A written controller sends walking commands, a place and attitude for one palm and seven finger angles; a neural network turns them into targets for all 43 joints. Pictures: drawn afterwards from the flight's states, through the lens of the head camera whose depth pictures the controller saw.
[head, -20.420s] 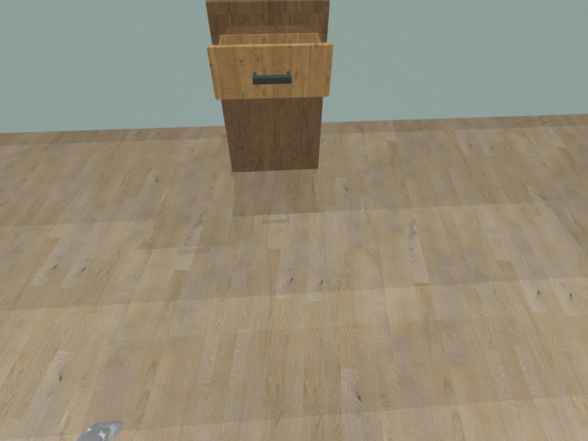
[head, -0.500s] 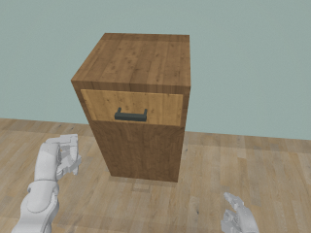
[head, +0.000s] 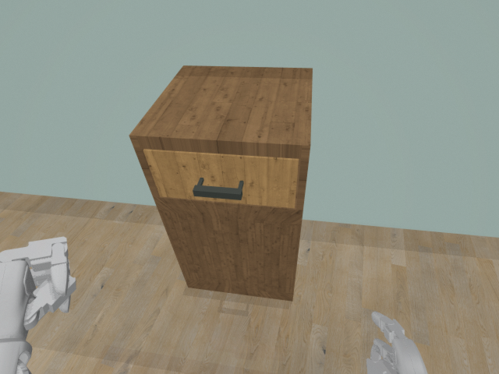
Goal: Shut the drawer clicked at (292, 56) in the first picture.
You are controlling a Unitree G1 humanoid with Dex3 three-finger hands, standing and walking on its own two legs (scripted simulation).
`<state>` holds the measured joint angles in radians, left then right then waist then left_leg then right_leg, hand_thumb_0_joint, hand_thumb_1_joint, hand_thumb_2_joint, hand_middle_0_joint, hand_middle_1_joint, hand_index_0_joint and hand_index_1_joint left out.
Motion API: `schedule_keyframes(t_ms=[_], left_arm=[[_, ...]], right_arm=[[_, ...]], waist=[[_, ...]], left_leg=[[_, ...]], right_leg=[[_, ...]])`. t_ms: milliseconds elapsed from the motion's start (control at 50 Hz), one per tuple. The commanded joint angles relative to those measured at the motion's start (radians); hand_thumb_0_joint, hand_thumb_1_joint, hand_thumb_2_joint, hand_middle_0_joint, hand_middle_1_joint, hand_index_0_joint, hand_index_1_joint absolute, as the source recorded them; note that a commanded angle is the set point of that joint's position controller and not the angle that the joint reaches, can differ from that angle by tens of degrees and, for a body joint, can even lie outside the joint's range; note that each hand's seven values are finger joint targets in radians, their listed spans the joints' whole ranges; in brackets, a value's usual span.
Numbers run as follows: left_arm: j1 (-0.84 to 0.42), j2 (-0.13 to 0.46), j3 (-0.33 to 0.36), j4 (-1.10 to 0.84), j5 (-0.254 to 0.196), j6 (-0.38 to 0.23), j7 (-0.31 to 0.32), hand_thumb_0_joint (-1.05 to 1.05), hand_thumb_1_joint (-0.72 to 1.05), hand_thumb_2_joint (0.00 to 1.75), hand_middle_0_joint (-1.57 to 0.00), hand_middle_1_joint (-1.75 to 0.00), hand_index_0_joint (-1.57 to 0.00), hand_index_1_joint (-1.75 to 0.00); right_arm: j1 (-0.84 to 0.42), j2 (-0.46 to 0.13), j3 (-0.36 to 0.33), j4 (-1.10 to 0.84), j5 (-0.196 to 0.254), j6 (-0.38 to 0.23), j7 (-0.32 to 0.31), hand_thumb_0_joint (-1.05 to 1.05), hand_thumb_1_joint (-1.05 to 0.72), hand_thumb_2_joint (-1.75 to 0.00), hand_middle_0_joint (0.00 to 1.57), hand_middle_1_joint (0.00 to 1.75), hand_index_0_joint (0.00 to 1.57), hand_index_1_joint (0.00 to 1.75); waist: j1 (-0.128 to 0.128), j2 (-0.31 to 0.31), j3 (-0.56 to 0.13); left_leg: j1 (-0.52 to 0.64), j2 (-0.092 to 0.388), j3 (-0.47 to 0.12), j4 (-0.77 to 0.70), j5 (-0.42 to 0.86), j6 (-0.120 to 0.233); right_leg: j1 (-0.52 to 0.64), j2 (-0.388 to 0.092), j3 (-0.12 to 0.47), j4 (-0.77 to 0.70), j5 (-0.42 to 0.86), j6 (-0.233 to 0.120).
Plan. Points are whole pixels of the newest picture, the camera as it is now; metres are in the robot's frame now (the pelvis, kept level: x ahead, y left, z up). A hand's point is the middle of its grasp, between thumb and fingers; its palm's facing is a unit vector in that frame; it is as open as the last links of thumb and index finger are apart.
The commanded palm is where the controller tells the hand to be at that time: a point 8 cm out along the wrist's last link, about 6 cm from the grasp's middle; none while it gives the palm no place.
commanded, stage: step back with the hand held close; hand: left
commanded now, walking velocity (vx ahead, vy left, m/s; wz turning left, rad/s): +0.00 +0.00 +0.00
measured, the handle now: (219, 187) +0.60 +0.16 -0.09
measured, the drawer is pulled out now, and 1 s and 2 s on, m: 0.00 0.00 0.00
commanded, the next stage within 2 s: stop stepping back and stand still in 1.86 s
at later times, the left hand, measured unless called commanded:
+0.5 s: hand (89, 279) +0.19 +0.22 +0.15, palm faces +0.22 -0.84 -0.50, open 3.2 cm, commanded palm +0.12 +0.28 +0.18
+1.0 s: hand (24, 325) +0.12 +0.26 +0.16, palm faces +0.35 -0.80 -0.49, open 3.2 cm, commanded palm +0.05 +0.30 +0.18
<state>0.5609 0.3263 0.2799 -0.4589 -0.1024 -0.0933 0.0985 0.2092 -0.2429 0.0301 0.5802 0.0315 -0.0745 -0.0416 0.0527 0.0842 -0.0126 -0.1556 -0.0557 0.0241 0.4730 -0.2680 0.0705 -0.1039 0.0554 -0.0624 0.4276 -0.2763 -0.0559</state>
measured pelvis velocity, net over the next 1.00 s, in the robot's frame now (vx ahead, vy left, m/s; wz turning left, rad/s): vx -0.08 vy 0.02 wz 0.01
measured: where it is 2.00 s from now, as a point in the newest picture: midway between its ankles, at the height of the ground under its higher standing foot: outside the picture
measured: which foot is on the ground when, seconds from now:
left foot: down 0.00-1.00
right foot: down 0.00-1.00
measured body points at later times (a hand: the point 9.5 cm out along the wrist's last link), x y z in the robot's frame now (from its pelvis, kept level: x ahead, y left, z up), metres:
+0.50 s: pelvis -0.02 +0.00 +0.00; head +0.02 +0.00 +0.45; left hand +0.17 +0.27 +0.17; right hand +0.14 -0.26 -0.09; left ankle +0.00 +0.07 -0.74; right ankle -0.02 -0.08 -0.74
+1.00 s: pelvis -0.08 +0.02 -0.01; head -0.04 +0.04 +0.43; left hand +0.10 +0.30 +0.19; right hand +0.09 -0.22 -0.09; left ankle +0.00 +0.07 -0.74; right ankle -0.03 -0.08 -0.74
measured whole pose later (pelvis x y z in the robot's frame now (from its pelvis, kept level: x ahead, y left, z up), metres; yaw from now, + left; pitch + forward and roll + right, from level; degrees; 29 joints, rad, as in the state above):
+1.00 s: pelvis -0.08 +0.02 -0.01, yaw +0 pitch +1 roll -2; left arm 0.59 0.40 0.39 -0.62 -0.01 -0.24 0.13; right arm 0.21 -0.22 0.01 0.53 -0.01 -0.04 -0.06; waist 0.00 0.00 0.06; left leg -0.42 -0.07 0.04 0.60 -0.20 0.11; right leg -0.37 0.07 0.00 0.58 -0.23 -0.02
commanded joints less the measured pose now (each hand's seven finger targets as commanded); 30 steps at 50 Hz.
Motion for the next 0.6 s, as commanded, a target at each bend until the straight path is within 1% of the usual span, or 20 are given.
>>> schedule_keyframes(t_ms=[0, 20, 40, 60, 80, 100, 120, 140, 160, 180, 200, 240, 260, 280, 340, 360, 400, 440, 480, 580], left_arm=[[-0.103, 0.204, 0.117, -0.259, -0.001, -0.075, 0.025, 0.0, 0.9, 0.9, -1.4, -1.6, -1.4, -1.6], [-0.097, 0.197, 0.11, -0.275, -0.003, -0.077, 0.027, 0.0, 0.9, 0.9, -1.4, -1.6, -1.4, -1.6], [-0.09, 0.214, 0.127, -0.274, 0.0, -0.078, 0.031, 0.0, 0.9, 0.9, -1.4, -1.6, -1.4, -1.6], [-0.092, 0.216, 0.13, -0.271, 0.0, -0.076, 0.031, 0.0, 0.9, 0.9, -1.4, -1.6, -1.4, -1.6], [-0.076, 0.196, 0.116, -0.256, -0.003, -0.075, 0.032, 0.0, 0.9, 0.9, -1.4, -1.6, -1.4, -1.6], [-0.277, 0.37, 0.306, -0.382, 0.011, -0.137, 0.042, 0.0, 0.9, 0.9, -1.4, -1.6, -1.4, -1.6], [-0.173, 0.295, 0.264, -0.237, 0.016, -0.153, 0.035, 0.0, 0.9, 0.9, -1.4, -1.6, -1.4, -1.6], [-0.1, 0.235, 0.217, -0.163, 0.021, -0.149, 0.031, 0.0, 0.9, 0.9, -1.4, -1.6, -1.4, -1.6], [-0.082, 0.212, 0.204, -0.149, 0.023, -0.157, 0.026, 0.0, 0.9, 0.9, -1.4, -1.6, -1.4, -1.6], [-0.033, 0.169, 0.165, -0.101, 0.025, -0.16, 0.019, 0.0, 0.9, 0.9, -1.4, -1.6, -1.4, -1.6], [-0.001, 0.147, 0.147, -0.081, 0.025, -0.161, 0.015, 0.0, 0.9, 0.9, -1.4, -1.6, -1.4, -1.6], [0.035, 0.138, 0.131, -0.103, 0.025, -0.165, 0.012, 0.0, 0.9, 0.9, -1.4, -1.6, -1.4, -1.6], [0.052, 0.149, 0.146, -0.116, 0.023, -0.169, 0.012, 0.0, 0.9, 0.9, -1.4, -1.6, -1.4, -1.6], [0.065, 0.166, 0.155, -0.134, 0.025, -0.169, 0.015, 0.0, 0.9, 0.9, -1.4, -1.6, -1.4, -1.6], [0.072, 0.23, 0.204, -0.266, 0.027, -0.178, 0.028, 0.0, 0.9, 0.9, -1.4, -1.6, -1.4, -1.6], [0.059, 0.272, 0.233, -0.318, 0.026, -0.182, 0.035, 0.0, 0.9, 0.9, -1.4, -1.6, -1.4, -1.6], [0.085, 0.283, 0.251, -0.355, 0.025, -0.182, 0.045, 0.0, 0.9, 0.9, -1.4, -1.6, -1.4, -1.6], [0.101, 0.287, 0.259, -0.373, 0.024, -0.181, 0.051, 0.0, 0.9, 0.9, -1.4, -1.6, -1.4, -1.6], [0.125, 0.277, 0.255, -0.363, 0.023, -0.176, 0.052, 0.0, 0.9, 0.9, -1.4, -1.6, -1.4, -1.6], [0.155, 0.23, 0.233, -0.27, 0.021, -0.165, 0.046, 0.0, 0.9, 0.9, -1.4, -1.6, -1.4, -1.6]], right_arm=[[-0.133, -0.097, -0.042, -0.169, 0.001, -0.076, -0.023, 0.0, -0.9, -0.9, 0.2, 0.3, 0.2, 0.3], [-0.134, -0.093, -0.04, -0.169, 0.001, -0.083, -0.025, 0.0, -0.9, -0.9, 0.2, 0.3, 0.2, 0.3], [-0.136, -0.091, -0.039, -0.164, 0.001, -0.089, -0.024, 0.0, -0.9, -0.9, 0.2, 0.3, 0.2, 0.3], [-0.139, -0.093, -0.038, -0.157, 0.001, -0.094, -0.025, 0.0, -0.9, -0.9, 0.2, 0.3, 0.2, 0.3], [-0.137, -0.086, -0.037, -0.154, 0.001, -0.096, -0.026, 0.0, -0.9, -0.9, 0.2, 0.3, 0.2, 0.3], [-0.119, -0.123, -0.053, -0.18, -0.005, -0.074, -0.021, 0.0, -0.9, -0.9, 0.2, 0.3, 0.2, 0.3], [-0.11, -0.105, -0.055, -0.138, -0.012, -0.061, -0.02, 0.0, -0.9, -0.9, 0.2, 0.3, 0.2, 0.3], [-0.112, -0.101, -0.06, -0.135, -0.01, -0.046, -0.014, 0.0, -0.9, -0.9, 0.2, 0.3, 0.2, 0.3], [-0.11, -0.105, -0.067, -0.14, -0.013, -0.037, -0.007, 0.0, -0.9, -0.9, 0.2, 0.3, 0.2, 0.3], [-0.101, -0.106, -0.069, -0.132, -0.012, -0.024, -0.001, 0.0, -0.9, -0.9, 0.2, 0.3, 0.2, 0.3], [-0.105, -0.108, -0.074, -0.135, -0.009, -0.012, 0.003, 0.0, -0.9, -0.9, 0.2, 0.3, 0.2, 0.3], [-0.109, -0.119, -0.085, -0.144, -0.004, 0.009, 0.009, 0.0, -0.9, -0.9, 0.2, 0.3, 0.2, 0.3], [-0.124, -0.117, -0.089, -0.151, -0.006, 0.014, 0.006, 0.0, -0.9, -0.9, 0.2, 0.3, 0.2, 0.3], [-0.125, -0.115, -0.089, -0.159, -0.002, 0.023, 0.007, 0.0, -0.9, -0.9, 0.2, 0.3, 0.2, 0.3], [-0.134, -0.114, -0.092, -0.192, 0.0, 0.039, -0.001, 0.0, -0.9, -0.9, 0.2, 0.3, 0.2, 0.3], [-0.137, -0.119, -0.09, -0.201, -0.001, 0.039, -0.007, 0.0, -0.9, -0.9, 0.2, 0.3, 0.2, 0.3], [-0.133, -0.11, -0.088, -0.214, 0.0, 0.038, -0.015, 0.0, -0.9, -0.9, 0.2, 0.3, 0.2, 0.3], [-0.12, -0.109, -0.091, -0.216, 0.001, 0.037, -0.02, 0.0, -0.9, -0.9, 0.2, 0.3, 0.2, 0.3], [-0.113, -0.111, -0.093, -0.212, -0.001, 0.038, -0.023, 0.0, -0.9, -0.9, 0.2, 0.3, 0.2, 0.3], [-0.109, -0.112, -0.101, -0.19, -0.005, 0.039, -0.021, 0.0, -0.9, -0.9, 0.2, 0.3, 0.2, 0.3]], waist=[[-0.005, -0.028, -0.075], [-0.005, -0.016, -0.074], [-0.001, -0.018, -0.078], [0.0, 0.002, -0.062], [-0.005, -0.005, -0.033], [-0.036, -0.033, 0.046], [-0.048, -0.082, 0.063], [-0.05, -0.124, 0.077], [-0.051, -0.125, 0.068], [-0.058, -0.112, 0.047], [-0.057, -0.108, 0.03], [-0.057, -0.078, -0.016], [-0.051, -0.065, -0.038], [-0.05, -0.09, -0.065], [-0.045, -0.105, -0.142], [-0.041, -0.074, -0.171], [-0.04, -0.047, -0.209], [-0.045, -0.029, -0.218], [-0.048, 0.005, -0.208], [-0.056, -0.019, -0.128]], left_leg=[[0.019, 0.075, -0.078, -0.076, 0.114, -0.02], [0.019, 0.072, -0.077, -0.072, 0.13, -0.021], [0.021, 0.07, -0.072, -0.067, 0.139, -0.02], [0.014, 0.07, -0.073, -0.066, 0.138, -0.023], [0.01, 0.071, -0.072, -0.067, 0.148, -0.024], [-0.072, 0.09, -0.109, -0.039, 0.057, 0.007], [-0.062, 0.08, -0.104, 0.005, 0.044, 0.003], [-0.05, 0.08, -0.098, 0.028, 0.054, -0.002], [-0.047, 0.079, -0.096, 0.033, 0.077, -0.005], [-0.048, 0.087, -0.091, 0.027, 0.102, -0.006], [-0.045, 0.096, -0.09, 0.008, 0.128, -0.005], [-0.045, 0.112, -0.089, -0.024, 0.187, 0.002], [-0.046, 0.117, -0.087, -0.039, 0.229, 0.004], [-0.057, 0.125, -0.095, -0.047, 0.258, 0.006], [-0.062, 0.134, -0.094, -0.041, 0.334, 0.012], [-0.076, 0.136, -0.1, -0.043, 0.366, 0.011], [-0.083, 0.141, -0.103, -0.034, 0.402, 0.009], [-0.092, 0.146, -0.107, -0.025, 0.405, 0.008], [-0.106, 0.152, -0.12, -0.033, 0.41, 0.005], [-0.195, 0.177, -0.161, -0.083, 0.279, 0.009]], right_leg=[[-0.026, -0.067, 0.09, -0.082, 0.117, 0.018], [-0.016, -0.068, 0.092, -0.077, 0.137, 0.017], [-0.02, -0.069, 0.095, -0.082, 0.146, 0.017], [-0.02, -0.069, 0.101, -0.092, 0.144, 0.015], [-0.025, -0.071, 0.1, -0.088, 0.158, 0.014], [-0.08, -0.134, 0.259, -0.147, 0.201, 0.031], [-0.116, -0.173, 0.286, -0.178, 0.186, 0.023], [-0.142, -0.188, 0.305, -0.198, 0.191, 0.034], [-0.138, -0.191, 0.297, -0.196, 0.236, 0.04], [-0.118, -0.192, 0.264, -0.172, 0.257, 0.044], [-0.107, -0.18, 0.237, -0.15, 0.272, 0.058], [-0.068, -0.157, 0.189, -0.102, 0.329, 0.085], [-0.05, -0.148, 0.164, -0.077, 0.371, 0.09], [-0.023, -0.142, 0.148, -0.049, 0.389, 0.092], [0.025, -0.136, 0.144, 0.001, 0.475, 0.096], [0.054, -0.136, 0.141, 0.019, 0.502, 0.092], [0.071, -0.132, 0.143, 0.045, 0.534, 0.086], [0.068, -0.129, 0.147, 0.059, 0.539, 0.085], [0.051, -0.116, 0.137, 0.067, 0.491, 0.077], [0.005, -0.092, 0.136, 0.07, 0.322, 0.063]])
